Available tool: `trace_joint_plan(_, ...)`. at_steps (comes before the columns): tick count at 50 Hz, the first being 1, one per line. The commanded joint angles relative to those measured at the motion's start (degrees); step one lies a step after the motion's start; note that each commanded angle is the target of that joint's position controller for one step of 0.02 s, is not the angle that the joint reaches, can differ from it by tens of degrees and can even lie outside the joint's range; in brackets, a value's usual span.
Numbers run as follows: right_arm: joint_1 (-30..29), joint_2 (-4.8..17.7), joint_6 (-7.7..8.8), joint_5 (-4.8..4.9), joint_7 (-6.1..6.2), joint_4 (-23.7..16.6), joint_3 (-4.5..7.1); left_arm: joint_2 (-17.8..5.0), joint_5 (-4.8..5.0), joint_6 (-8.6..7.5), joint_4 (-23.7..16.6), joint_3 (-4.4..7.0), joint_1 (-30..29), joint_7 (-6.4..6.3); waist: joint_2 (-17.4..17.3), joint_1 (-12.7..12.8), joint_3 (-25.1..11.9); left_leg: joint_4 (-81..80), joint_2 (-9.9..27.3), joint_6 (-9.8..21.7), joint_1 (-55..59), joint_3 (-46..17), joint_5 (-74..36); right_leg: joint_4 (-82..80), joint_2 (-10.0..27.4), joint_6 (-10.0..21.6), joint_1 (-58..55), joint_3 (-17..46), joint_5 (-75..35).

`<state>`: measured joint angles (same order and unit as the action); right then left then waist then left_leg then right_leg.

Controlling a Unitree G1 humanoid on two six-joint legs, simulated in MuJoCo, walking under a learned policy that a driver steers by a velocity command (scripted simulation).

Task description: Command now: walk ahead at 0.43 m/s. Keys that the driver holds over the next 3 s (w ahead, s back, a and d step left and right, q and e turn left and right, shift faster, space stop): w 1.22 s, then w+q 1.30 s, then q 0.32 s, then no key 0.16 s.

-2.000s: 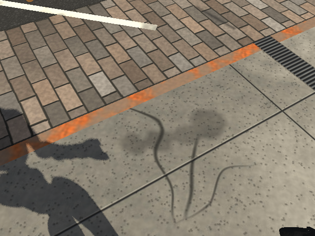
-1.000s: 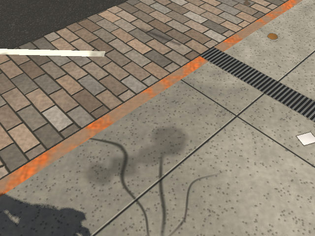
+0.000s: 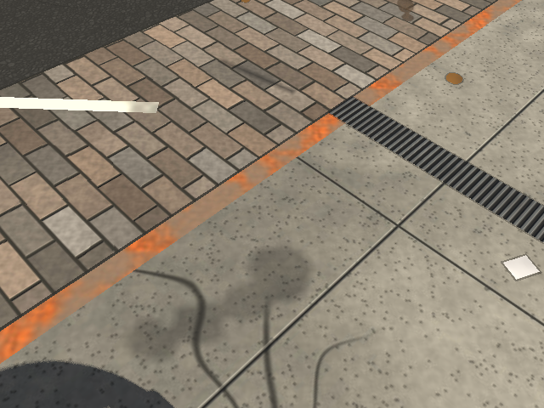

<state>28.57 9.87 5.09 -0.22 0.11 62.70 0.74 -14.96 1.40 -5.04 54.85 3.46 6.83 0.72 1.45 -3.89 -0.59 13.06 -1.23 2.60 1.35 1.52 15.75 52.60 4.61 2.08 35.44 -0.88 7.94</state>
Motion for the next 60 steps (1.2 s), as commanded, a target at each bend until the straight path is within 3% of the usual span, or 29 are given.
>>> trace_joint_plan(1,1.83,9.54,-0.01,-0.09,1.06,-2.4,1.36,0.65,0.03,-0.63,-6.47,-1.1,-11.92,0.68,-6.54,-0.92,8.22,-7.62,11.72,6.97,-3.44,-7.46,-17.11,-12.31,-1.35,-1.42,4.79,-2.16,-6.71)
trace_joint_plan(4,3.51,10.6,0.12,0.65,1.26,-1.8,1.9,-0.59,0.49,-0.53,-8.39,-1.39,-15.87,1.36,-7.55,-1.02,9.84,-8.83,13.39,7.35,-3.54,-6.43,-17.18,-18.38,-2.28,-0.7,0.88,-2.44,-9.49)
trace_joint_plan(7,2.5,11.17,-0.24,1.15,1.31,-1.71,2.58,-2.77,0.52,-0.91,-9.71,-0.92,-16.09,2.04,-7.54,1.38,8.87,-5.08,15.69,6.09,2.32,-5.15,-26.81,-22.19,-2.78,1.82,-1.63,-1.51,-7.76)
trace_joint_plan(9,0.71,12.57,-0.92,0.73,1.29,-2.39,3.22,-5.91,0.4,-1.05,-8.22,0.64,-8.73,1.92,-9.52,6.11,2.42,4.89,15.73,4.66,4.65,-3.52,-48.4,-21.55,-5.92,3.98,-12.82,-3.39,-4.85)
trace_joint_plan(10,-0.24,12.18,-1.46,0.35,1.24,-2.91,3.1,-8.17,0.65,-0.82,-5.22,2.07,1.11,1.51,-9.46,10.88,-3.44,15.88,13.57,3.24,2.15,-1.79,-54.36,-21.8,-7.43,5.62,-24.96,-4.21,-4.74)
trace_joint_plan(11,-1.14,11.29,-1.55,-0.26,1.07,-4.31,2.54,-11.01,0.33,-0.44,-2.62,3.18,11.91,0.9,-7.03,15.15,-10.43,31.51,11.4,1.61,-10.28,-1.23,-42.61,-20.12,-0.3,8.55,-42.98,3.98,-2.31)
trace_joint_plan(12,6.04,2.62,-0.47,-0.05,0.24,-5.17,0.31,-15.8,-0.94,-0.1,-0.93,4.15,18.82,0.79,9.28,11.29,-21.06,55.68,0.0,-2.41,-32.05,-0.99,-5.31,-26.58,15.72,18.41,-62.73,33.65,13.89)
trace_joint_plan(13,3.75,4.79,1.45,1.2,-0.22,-4.33,0.75,-11.27,-0.81,-0.02,-0.65,2.62,17.21,0.97,10.01,11.99,-21.6,65.12,-1.45,-1.1,-38.3,-9.86,15.22,-36.87,17.38,18.36,-60.46,46.69,18.88)
trace_joint_plan(14,-2.39,9.02,2.53,2.97,-0.35,-6.89,2.08,-8.45,-0.41,-0.39,-1.35,1.66,10.72,1.04,8.52,10.11,-10.48,67.98,2.03,0.15,-43.85,-8.84,12.17,-38.03,15.4,15.01,-51.45,37.6,17.4)
trace_joint_plan(15,-6.46,10.09,2.99,3.17,0.06,-7.96,2.29,-6.27,-0.45,-0.79,-2.73,0.94,5.02,1.18,3.09,8.07,-4.93,65.75,5.37,0.79,-42.12,-7.21,6.39,-39.23,13.4,13.15,-41.07,28.64,10.45)
trace_joint_plan(16,-8.07,9.91,2.79,2.46,0.66,-8.18,2.81,-4.57,-1.1,-1.22,-3.1,0.44,1.68,1.56,0.18,5.9,-1.85,62.16,7.57,0.79,-39.04,-6.23,2.3,-40.69,11.23,11.88,-32.54,22.27,4.02)
trace_joint_plan(18,-5.6,7.49,1.05,1.69,1.11,-7.87,3.12,-2.33,-1.8,-1.71,-2.35,-0.27,0.15,1.98,2.53,2.44,-0.69,57.41,9.98,0.84,-32.33,-6.48,-0.76,-43.57,7.63,10.77,-24.03,14.76,0.17)
trace_joint_plan(21,-8.77,7.12,-0.31,1.17,1.35,-9.73,3.4,-4.43,-1.59,-1.99,-0.37,-0.06,3.47,1.1,2.46,1.76,2.47,51.29,10.97,-0.55,-34.66,-5.17,-3.85,-46.92,6.78,12.16,-19.96,10.52,-2.36)
trace_joint_plan(25,-19.24,7.58,0.09,0.46,0.87,-13.5,3.44,-6.53,-1.42,-1.47,0.67,0.17,8.22,-0.58,0.91,4.21,4.41,35.29,10.62,-2.23,-40.51,-4.16,-16.76,-47.71,6.03,11.13,-23.57,7.58,-6.07)
trace_joint_plan(28,-26.25,6.56,0.5,0.87,0.01,-15.32,2.72,-7.68,-0.79,-1.17,1.49,0.29,12.01,-1.03,0.73,6.6,4.92,24.72,8.05,-2.36,-37.61,-1.7,-22.83,-47.69,5.17,9.76,-25.67,4.93,-6.57)
trace_joint_plan(32,-32.45,7.12,0.82,1.42,-1.43,-17.93,2.24,-8.13,-0.23,-0.05,3.44,0.6,16.79,-1.24,0.47,8.3,6.31,18.44,6.88,-1.42,-39.72,-2.11,-20.22,-44.35,8.41,9.39,-34.75,5.32,-7.49)
trace_joint_plan(35,-31.27,9.16,1.25,1.53,-2.27,-18.75,2.73,-9.21,-0.25,1.01,3.64,1.22,16.59,-1.44,1.73,6.15,4.64,15.95,5.36,0.74,-36.08,-1.48,-13.41,-39.23,10.67,7.96,-40.11,5.81,-16.0)
trace_joint_plan(37,-19.08,12.87,1.4,1.44,-2.08,-15.44,4.76,-8.91,-0.61,1.72,2.82,1.03,14.37,-1.37,2.41,-0.57,-2.94,14.52,1.63,3.4,-18.6,1.63,-11.93,-24.68,7.22,5.8,-38.38,2.69,-33.44)
trace_joint_plan(38,-7.74,16.84,1.34,0.88,-1.58,-12.69,6.13,-6.87,-1.42,1.76,1.53,0.05,14.58,-1.35,-0.83,-4.52,-11.52,16.81,8.07,6.75,-0.56,-5.46,-12.77,-8.64,3.99,3.93,-28.33,0.22,-25.6)
trace_joint_plan(39,-1.3,22.12,0.88,0.33,-1.6,-10.84,7.47,0.46,-1.48,0.54,1.14,-2.11,21.71,-0.64,-15.21,-2.05,-20.18,12.09,22.2,16.21,21.8,-32.85,-1.2,14.26,-6.71,-0.57,-3.93,-1.76,2.42)
trace_joint_plan(40,-1.55,16.85,0.87,0.44,-1.74,-11.11,5.79,-2.57,-0.59,-1.05,1.92,-1.55,19.86,-0.4,-14.26,-2.98,-21.91,4.62,23.76,16.09,22.94,-44.03,2.11,21.95,-7.34,0.3,3.22,7.39,24.12)
trace_joint_plan(41,-6.83,14.08,1.04,0.69,-1.63,-11.82,4.79,-7.46,1.09,-2.01,0.07,-0.2,14.14,-0.17,-11.47,-2.0,-13.04,4.08,21.87,12.81,15.73,-35.23,1.17,24.63,-3.9,1.49,7.83,7.66,21.02)
trace_joint_plan(42,-12.38,12.5,1.1,0.58,-1.57,-13.23,4.19,-7.67,1.33,-2.33,-0.85,-0.14,10.57,-0.47,-7.18,-0.24,-7.62,2.84,19.83,11.3,6.69,-27.19,-4.65,22.55,-0.58,1.74,6.79,5.8,15.46)
trace_joint_plan(43,-15.69,10.81,1.18,0.18,-1.8,-13.61,3.7,-7.13,0.49,-2.12,-1.01,0.18,8.69,-0.89,-4.32,1.34,-3.71,0.82,17.57,10.49,-1.18,-21.47,-9.62,18.77,1.43,1.53,4.57,4.94,11.6)
trace_joint_plan(45,-17.27,8.81,1.51,-0.39,-2.17,-13.14,3.15,-4.68,-0.15,-0.51,-0.51,0.36,10.66,-1.13,-6.23,4.36,-1.93,-2.63,14.38,9.57,-8.86,-15.31,-12.86,13.93,3.66,1.11,-1.74,5.06,7.59)
trace_joint_plan(48,-14.62,10.95,1.81,-0.1,-1.58,-11.56,3.66,-3.24,-0.59,0.8,-1.32,0.37,9.02,-1.32,-5.31,5.09,0.34,-5.52,13.84,10.93,-11.27,-11.16,-17.37,8.31,4.27,-0.33,0.22,4.07,3.56)
trace_joint_plan(51,-11.78,11.84,1.32,0.05,-0.49,-10.37,3.83,-3.29,-1.15,0.71,-3.72,0.53,2.31,-1.23,-4.48,3.66,2.18,-6.79,13.41,10.44,-9.34,-8.65,-18.17,-2.09,4.24,-1.64,4.72,3.81,-5.13)
trace_joint_plan(55,-8.48,12.65,0.93,0.64,0.22,-9.01,3.9,-2.19,-0.78,0.14,-5.87,-0.05,-5.67,-0.46,-4.81,1.29,3.95,-7.64,11.75,8.75,-8.62,-4.76,-15.99,-15.33,1.69,-1.8,1.64,1.35,-14.19)
trace_joint_plan(60,-4.73,13.21,-0.27,1.2,0.6,-6.47,4.43,-3.03,-0.27,-0.46,-8.62,-0.32,-11.75,1.03,-4.84,0.27,6.0,-4.12,15.67,8.17,0.53,-5.1,-17.53,-21.85,0.68,0.08,3.33,1.85,-10.46)
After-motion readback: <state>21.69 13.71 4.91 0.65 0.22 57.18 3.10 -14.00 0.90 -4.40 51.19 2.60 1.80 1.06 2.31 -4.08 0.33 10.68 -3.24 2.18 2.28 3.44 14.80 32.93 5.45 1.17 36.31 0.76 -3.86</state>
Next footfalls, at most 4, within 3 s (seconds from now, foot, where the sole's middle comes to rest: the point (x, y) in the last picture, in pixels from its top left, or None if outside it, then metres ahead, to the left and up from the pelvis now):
0.22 right None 0.31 -0.14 -0.78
0.76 left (217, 367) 0.63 0.10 -0.78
1.30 right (300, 264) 0.94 -0.15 -0.78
1.86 left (207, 201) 1.20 0.13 -0.78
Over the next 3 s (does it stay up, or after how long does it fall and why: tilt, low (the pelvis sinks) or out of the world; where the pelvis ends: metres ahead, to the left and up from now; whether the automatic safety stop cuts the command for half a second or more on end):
stays up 1.52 0.26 -0.01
